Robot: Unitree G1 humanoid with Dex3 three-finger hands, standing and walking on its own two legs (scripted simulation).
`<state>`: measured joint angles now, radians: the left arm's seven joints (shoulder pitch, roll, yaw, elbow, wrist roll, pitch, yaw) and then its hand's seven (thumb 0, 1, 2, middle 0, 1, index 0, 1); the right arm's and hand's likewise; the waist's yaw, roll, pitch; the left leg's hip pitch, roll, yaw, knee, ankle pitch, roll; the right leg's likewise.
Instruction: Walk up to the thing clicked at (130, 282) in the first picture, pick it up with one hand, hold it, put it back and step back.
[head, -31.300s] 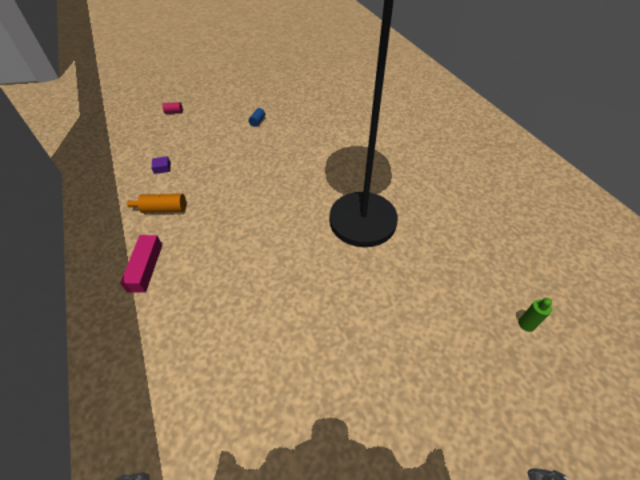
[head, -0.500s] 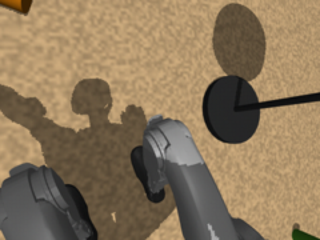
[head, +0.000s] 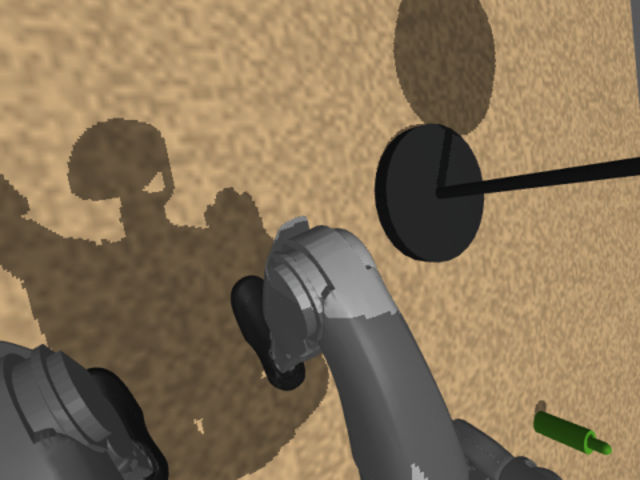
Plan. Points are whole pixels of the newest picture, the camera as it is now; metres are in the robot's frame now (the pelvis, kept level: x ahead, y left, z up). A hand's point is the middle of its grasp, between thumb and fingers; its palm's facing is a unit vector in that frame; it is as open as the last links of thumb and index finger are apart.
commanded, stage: rest palm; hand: left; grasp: from above
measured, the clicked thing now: out of the picture +0.49 +0.37 -0.29
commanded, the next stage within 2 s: close in 1.56 s
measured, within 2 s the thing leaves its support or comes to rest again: neither
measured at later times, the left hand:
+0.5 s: hand out of the picture +0.46 +0.37 -0.26, palm faces -0.18 -0.41 -0.90, open 14.2 cm
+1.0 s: hand out of the picture +0.47 +0.36 -0.27, palm faces -0.16 -0.40 -0.90, open 14.1 cm
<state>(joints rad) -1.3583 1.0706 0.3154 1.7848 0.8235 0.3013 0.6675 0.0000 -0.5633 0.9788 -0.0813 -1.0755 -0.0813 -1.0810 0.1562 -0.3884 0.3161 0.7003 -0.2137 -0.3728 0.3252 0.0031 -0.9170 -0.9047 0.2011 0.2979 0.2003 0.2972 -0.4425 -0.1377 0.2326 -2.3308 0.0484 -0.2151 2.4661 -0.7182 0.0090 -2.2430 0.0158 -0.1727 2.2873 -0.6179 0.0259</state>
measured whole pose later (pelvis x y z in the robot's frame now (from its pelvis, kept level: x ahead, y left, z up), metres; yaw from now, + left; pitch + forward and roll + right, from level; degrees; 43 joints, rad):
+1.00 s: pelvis +0.00 +0.01 +0.00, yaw -3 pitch +30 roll -16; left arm -1.37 1.18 0.26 1.78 0.79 0.30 0.67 0.00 -0.54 0.97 -0.08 -1.10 -0.09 -1.10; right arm 0.12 -0.41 0.40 0.61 -0.22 -0.33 0.33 0.01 -0.94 -0.91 0.20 0.30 0.20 0.30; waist -0.48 -0.18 0.28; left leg -2.33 0.05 -0.26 2.48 -0.73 0.02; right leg -2.21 0.03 -0.21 2.26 -0.61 0.05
